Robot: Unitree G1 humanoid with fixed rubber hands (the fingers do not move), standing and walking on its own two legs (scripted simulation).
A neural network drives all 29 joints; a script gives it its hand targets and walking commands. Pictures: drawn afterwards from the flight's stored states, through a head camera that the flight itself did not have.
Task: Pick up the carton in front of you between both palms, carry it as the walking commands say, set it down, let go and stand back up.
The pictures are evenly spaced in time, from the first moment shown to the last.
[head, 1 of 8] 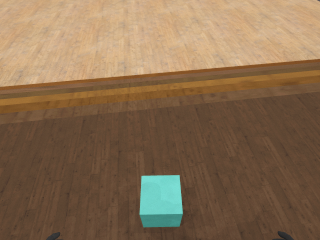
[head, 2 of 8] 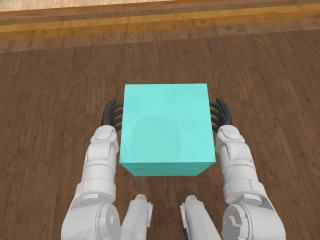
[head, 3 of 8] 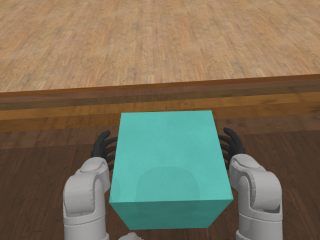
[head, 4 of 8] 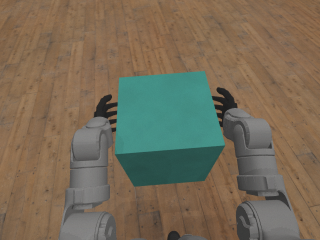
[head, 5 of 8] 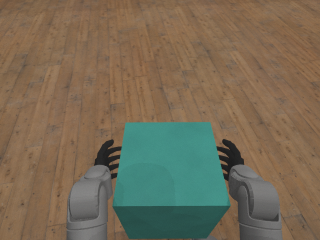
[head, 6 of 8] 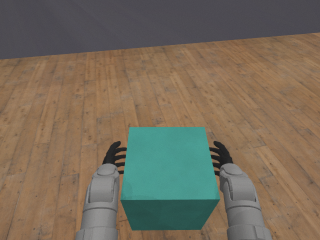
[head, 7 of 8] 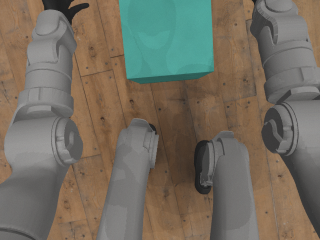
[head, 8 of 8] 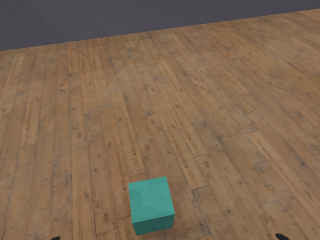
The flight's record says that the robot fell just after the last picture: no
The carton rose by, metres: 0.68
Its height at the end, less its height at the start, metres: -0.94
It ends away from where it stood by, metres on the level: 6.73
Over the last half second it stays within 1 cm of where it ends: yes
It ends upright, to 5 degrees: yes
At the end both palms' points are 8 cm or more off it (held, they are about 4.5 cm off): yes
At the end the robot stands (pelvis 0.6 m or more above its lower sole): yes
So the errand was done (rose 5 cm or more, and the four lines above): yes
